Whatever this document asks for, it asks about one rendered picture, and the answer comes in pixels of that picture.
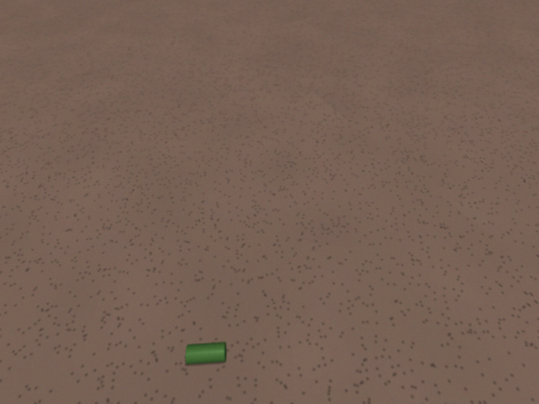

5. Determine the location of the can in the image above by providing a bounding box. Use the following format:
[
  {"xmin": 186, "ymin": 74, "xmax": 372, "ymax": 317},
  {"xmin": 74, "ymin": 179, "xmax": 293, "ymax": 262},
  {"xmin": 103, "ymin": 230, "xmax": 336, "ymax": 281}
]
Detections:
[{"xmin": 185, "ymin": 342, "xmax": 227, "ymax": 364}]

